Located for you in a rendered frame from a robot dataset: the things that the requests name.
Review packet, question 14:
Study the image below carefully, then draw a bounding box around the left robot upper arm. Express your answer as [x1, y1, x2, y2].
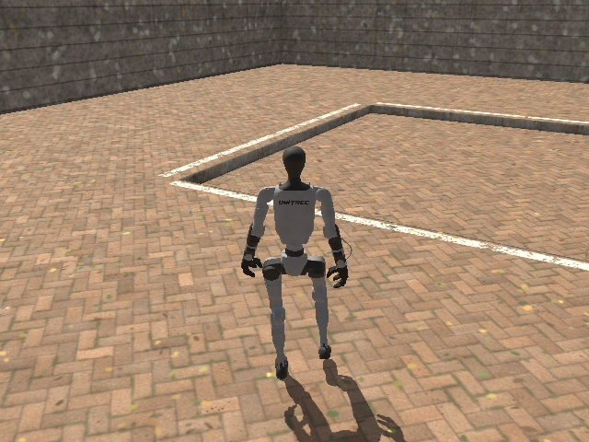
[250, 186, 275, 237]

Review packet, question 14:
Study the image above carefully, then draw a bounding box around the left robot foot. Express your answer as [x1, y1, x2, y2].
[275, 356, 288, 379]

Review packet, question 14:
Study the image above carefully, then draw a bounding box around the right robot forearm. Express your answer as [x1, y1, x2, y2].
[329, 224, 347, 268]

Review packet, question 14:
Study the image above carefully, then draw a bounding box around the left robot forearm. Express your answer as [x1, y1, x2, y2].
[243, 223, 260, 261]

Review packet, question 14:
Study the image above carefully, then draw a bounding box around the left robot hand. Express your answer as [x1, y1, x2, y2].
[241, 257, 262, 277]

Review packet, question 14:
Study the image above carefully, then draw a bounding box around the robot head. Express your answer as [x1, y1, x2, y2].
[279, 146, 310, 191]

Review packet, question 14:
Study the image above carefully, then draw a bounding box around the right robot hand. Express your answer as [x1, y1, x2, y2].
[327, 264, 349, 288]

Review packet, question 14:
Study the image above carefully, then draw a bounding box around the right robot upper arm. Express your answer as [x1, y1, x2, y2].
[314, 186, 337, 238]

